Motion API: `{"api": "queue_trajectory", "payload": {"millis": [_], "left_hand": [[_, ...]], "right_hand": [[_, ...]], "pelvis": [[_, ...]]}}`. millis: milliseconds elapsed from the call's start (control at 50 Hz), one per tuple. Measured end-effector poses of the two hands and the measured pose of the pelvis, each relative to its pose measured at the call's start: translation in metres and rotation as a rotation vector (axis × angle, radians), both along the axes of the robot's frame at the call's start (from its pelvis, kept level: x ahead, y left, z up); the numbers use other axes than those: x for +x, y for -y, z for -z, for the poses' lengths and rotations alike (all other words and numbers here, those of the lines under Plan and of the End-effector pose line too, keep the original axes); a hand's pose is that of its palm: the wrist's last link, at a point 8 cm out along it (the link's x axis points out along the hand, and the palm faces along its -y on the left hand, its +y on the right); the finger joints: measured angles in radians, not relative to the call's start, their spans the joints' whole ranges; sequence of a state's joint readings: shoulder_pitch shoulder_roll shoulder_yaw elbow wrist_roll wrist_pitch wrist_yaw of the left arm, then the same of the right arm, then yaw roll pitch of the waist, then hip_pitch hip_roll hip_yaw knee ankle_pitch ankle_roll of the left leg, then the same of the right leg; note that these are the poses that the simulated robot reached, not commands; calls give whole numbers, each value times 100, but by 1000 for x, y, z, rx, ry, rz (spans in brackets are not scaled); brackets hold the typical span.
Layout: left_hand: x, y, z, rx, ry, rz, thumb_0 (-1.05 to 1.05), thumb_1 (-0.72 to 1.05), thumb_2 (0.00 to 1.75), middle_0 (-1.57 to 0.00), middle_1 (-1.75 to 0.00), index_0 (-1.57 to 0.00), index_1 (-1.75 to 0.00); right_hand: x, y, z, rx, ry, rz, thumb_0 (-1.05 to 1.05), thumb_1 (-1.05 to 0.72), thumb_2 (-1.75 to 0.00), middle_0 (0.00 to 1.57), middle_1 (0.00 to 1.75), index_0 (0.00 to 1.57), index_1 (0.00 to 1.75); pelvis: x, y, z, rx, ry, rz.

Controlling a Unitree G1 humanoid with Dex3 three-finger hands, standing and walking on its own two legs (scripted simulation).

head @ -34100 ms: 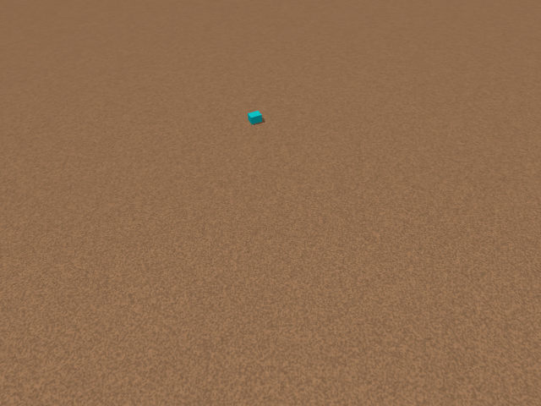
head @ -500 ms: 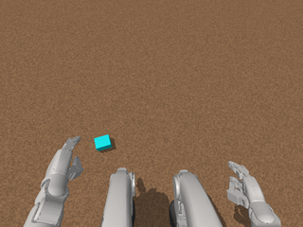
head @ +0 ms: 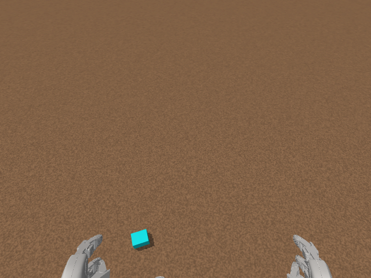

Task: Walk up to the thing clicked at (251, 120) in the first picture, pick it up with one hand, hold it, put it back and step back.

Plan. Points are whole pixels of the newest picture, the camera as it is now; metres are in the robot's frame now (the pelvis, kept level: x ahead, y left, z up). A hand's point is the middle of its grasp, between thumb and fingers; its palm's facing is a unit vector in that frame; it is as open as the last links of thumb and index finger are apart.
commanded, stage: home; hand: left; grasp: from above
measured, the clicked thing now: (140, 238) +0.43 +0.23 -0.68
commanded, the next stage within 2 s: none
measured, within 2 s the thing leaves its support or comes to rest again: neither
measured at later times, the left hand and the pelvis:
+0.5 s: hand out of the picture +0.16 +0.18 -0.04, palm faces +0.06 -0.98 -0.19, open 7.4 cm; pelvis +0.00 +0.00 +0.01, yaw +1 degrees
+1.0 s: hand out of the picture +0.16 +0.18 -0.04, palm faces +0.05 -0.98 -0.19, open 7.4 cm; pelvis +0.00 +0.00 +0.01, yaw +0 degrees
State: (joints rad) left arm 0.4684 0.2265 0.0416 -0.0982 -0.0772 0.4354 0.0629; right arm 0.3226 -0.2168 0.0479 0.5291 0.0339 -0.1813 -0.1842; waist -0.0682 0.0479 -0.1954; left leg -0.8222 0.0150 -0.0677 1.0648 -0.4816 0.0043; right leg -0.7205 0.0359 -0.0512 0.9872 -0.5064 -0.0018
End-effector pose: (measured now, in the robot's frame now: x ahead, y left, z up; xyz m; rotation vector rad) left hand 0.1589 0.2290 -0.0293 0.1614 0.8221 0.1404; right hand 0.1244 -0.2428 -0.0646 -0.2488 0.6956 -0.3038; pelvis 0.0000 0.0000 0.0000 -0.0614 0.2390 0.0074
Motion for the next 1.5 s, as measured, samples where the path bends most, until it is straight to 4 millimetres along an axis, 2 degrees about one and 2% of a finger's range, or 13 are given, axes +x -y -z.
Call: {"api": "queue_trajectory", "payload": {"millis": [140,320,820,1500], "left_hand": [[-9,-2,-20,0,15,0,1,91,90,-20,-30,-20,-30],[-15,-2,-16,-13,-2,-8,1,91,90,-20,-30,-20,-30],[-17,-4,-16,-8,6,13,2,91,90,-20,-30,-20,-30],[-16,0,-17,-6,7,13,2,91,90,-20,-30,-20,-30]], "right_hand": [[22,-3,-19,-6,86,-30,2,-90,-89,21,30,20,30],[40,-8,-27,-12,139,-89,2,-90,-89,21,30,20,30],[14,-6,-19,-13,91,-61,2,-90,-89,21,30,21,30],[20,-2,-19,-15,103,-65,2,-90,-89,21,30,21,30]], "pelvis": [[7,-1,-10,7,40,-6],[6,0,-10,11,60,-13],[-1,-3,-10,10,74,-5],[1,1,-9,13,69,-4]]}}
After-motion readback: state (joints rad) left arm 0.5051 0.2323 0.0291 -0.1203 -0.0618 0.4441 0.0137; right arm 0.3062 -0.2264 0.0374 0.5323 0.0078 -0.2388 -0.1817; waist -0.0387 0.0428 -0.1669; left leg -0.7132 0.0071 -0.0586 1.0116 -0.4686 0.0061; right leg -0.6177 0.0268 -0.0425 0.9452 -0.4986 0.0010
